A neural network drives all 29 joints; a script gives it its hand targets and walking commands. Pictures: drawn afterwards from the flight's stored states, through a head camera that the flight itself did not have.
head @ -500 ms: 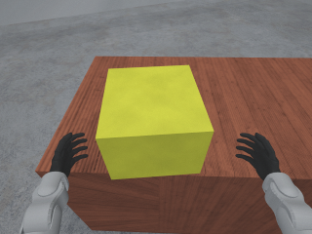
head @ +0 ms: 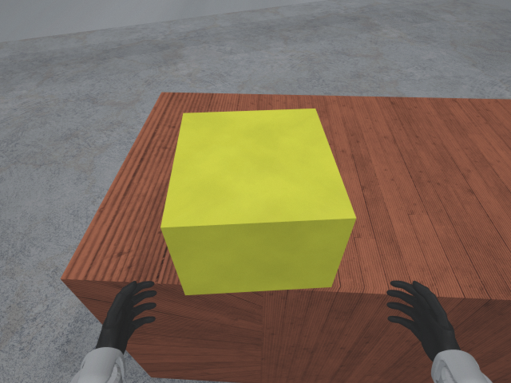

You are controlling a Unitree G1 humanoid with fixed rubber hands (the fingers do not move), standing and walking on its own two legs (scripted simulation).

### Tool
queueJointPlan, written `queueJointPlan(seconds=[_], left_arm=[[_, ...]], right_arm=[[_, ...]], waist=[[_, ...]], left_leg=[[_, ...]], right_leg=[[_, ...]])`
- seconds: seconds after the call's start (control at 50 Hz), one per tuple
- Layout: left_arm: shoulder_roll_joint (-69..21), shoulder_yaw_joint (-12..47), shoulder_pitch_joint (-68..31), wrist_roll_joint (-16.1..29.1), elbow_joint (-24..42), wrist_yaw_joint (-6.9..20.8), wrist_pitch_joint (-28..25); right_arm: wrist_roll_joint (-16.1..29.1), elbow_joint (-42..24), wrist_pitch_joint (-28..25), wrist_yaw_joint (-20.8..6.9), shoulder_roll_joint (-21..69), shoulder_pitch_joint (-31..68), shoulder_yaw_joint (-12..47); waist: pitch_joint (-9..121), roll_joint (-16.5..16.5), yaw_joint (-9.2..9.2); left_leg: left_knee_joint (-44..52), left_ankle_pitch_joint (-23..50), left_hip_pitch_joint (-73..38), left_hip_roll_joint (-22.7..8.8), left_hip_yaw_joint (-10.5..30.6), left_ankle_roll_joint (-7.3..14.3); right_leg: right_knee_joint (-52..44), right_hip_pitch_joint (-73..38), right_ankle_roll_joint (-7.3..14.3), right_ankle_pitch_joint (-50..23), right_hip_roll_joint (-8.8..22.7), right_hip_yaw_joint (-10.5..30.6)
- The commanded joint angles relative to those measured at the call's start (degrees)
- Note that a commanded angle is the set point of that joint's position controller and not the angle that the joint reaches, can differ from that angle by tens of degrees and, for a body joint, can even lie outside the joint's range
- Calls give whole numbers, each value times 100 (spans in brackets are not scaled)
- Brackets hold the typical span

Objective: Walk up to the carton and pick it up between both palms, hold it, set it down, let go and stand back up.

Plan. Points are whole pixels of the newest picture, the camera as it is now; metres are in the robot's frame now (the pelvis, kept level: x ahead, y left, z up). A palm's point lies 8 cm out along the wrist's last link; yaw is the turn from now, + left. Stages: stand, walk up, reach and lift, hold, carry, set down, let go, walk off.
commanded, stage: set down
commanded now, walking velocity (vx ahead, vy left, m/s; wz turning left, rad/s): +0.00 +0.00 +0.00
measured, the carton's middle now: (254, 196) +0.46 +0.05 +0.03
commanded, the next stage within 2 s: let go in 1.00 s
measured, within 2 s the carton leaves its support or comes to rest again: neither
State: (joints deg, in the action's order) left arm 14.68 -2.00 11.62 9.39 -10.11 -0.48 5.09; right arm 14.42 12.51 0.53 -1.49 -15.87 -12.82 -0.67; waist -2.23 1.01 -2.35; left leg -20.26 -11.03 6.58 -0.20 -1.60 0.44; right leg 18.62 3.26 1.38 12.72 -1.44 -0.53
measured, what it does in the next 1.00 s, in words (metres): stands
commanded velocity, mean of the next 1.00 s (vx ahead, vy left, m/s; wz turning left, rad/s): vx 0.00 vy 0.00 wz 0.00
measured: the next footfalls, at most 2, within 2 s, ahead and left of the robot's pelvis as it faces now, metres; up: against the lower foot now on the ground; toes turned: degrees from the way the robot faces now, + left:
none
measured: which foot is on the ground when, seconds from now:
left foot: down 0.00-1.00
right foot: down 0.00-1.00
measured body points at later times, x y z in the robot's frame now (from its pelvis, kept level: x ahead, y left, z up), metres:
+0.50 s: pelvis -0.01 +0.01 +0.00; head -0.01 +0.02 +0.45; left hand +0.18 +0.23 -0.06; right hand +0.18 -0.22 -0.06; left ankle +0.00 +0.11 -0.75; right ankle -0.03 -0.10 -0.75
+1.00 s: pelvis -0.01 +0.00 +0.00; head +0.00 +0.01 +0.45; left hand +0.17 +0.23 -0.09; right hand +0.15 -0.22 -0.09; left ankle +0.00 +0.11 -0.75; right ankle -0.03 -0.10 -0.75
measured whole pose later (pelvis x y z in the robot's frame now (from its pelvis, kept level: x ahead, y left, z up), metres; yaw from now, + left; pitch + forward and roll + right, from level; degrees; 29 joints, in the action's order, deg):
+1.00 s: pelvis -0.01 +0.00 +0.00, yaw -2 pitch -4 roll +0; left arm 11.7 0.2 10.5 0.5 -29.9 -1.5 6.5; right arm -1.3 41.2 -10.0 -1.5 -9.1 -10.5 -1.9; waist -4.6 1.1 -1.1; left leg -22.7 -12.2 6.3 -0.6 -3.3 0.6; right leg 22.1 4.1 1.2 13.7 -1.7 1.1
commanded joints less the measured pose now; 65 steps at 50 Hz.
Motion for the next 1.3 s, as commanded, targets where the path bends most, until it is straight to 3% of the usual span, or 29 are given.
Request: queueJointPlan(seconds=[0.0, 0.02, 0.04, 0.1, 0.14, 0.18, 0.2, 0.28, 0.36, 0.44, 0.48, 0.54, 0.58, 0.9, 1.28], left_arm=[[652, -322, -324, -210, 643, 19, -207], [596, -324, -320, -288, 517, 38, -167], [610, -324, -374, -245, 768, 13, -218], [480, -222, -327, -372, 243, 2, -200], [556, -182, -456, -279, 659, -79, -331], [452, -91, -402, -376, 114, -99, -280], [501, -143, -441, -336, 336, -115, -334], [457, -44, -562, -357, -35, -182, -394], [375, -25, -452, -491, -526, -152, -367], [380, -83, -477, -594, -487, -152, -341], [276, -51, -377, -763, -988, -105, -203], [318, -21, -506, -723, -779, -155, -193], [242, 20, -473, -829, -1102, -149, -97], [317, 20, -542, -902, -1295, -124, -14], [280, 1, -586, -1005, -1304, -100, 2]], right_arm=[[-123, -560, -316, -8, -741, 282, -224], [-190, -382, -321, -18, -750, 287, -236], [-194, -599, -393, -26, -727, 335, -274], [-390, -70, -431, -82, -682, 333, -257], [-383, -451, -569, -99, -612, 440, -282], [-552, 110, -545, -121, -554, 391, -278], [-563, -137, -606, -125, -510, 418, -289], [-777, 233, -709, -147, -420, 558, -335], [-911, 754, -773, -112, -343, 487, -263], [-981, 944, -892, -68, -282, 524, -247], [-1120, 1539, -860, -69, -268, 491, -226], [-1195, 1433, -971, -53, -220, 635, -298], [-1293, 1793, -961, -61, -191, 659, -284], [-1581, 2173, -1225, 21, 17, 622, -327], [-1581, 2296, -1326, 20, -19, 588, -296]], waist=[[632, -93, 37], [593, -160, 51], [675, -147, 11], [376, -148, 52], [594, -112, 2], [320, -136, 93], [496, -84, 21], [408, -56, 30], [362, -42, 69], [451, -104, 40], [228, -196, 95], [313, -205, 80], [145, -236, 118], [270, -139, 128], [282, -75, 170]], left_leg=[[-18, 2108, -914, 135, 116, -272], [3, 2035, -959, 132, 110, -284], [13, 2026, -930, 124, 109, -278], [42, 1793, -858, 110, 88, -276], [41, 1713, -774, 102, 67, -244], [70, 1454, -735, 91, 47, -238], [76, 1425, -739, 87, 23, -205], [126, 1014, -602, 42, 4, -163], [80, 1173, -703, 59, -38, -173], [69, 1316, -772, 38, -52, -204], [73, 1268, -865, 16, -77, -230], [82, 1180, -839, -10, -94, -221], [74, 1125, -845, -23, -103, -231], [0, 1083, -841, -52, -219, -197], [-140, 1105, -877, -2, -224, -187]], right_leg=[[-416, 429, -20, -1533, 75, 242], [-436, 499, -1, -1421, 70, 221], [-427, 476, -1, -1393, 62, 211], [-468, 633, 27, -1114, 68, 183], [-404, 530, 0, -1127, 79, 181], [-419, 687, 6, -907, 90, 175], [-404, 618, -14, -918, 97, 179], [-366, 741, 6, -573, 92, 159], [-345, 718, -14, -803, 104, 163], [-325, 665, -15, -878, 73, 123], [-372, 803, 14, -717, 52, 80], [-344, 835, 18, -612, 36, 37], [-348, 931, 26, -545, 35, 14], [-255, 911, -18, -729, 58, 28], [-171, 974, -74, -1151, 128, 83]])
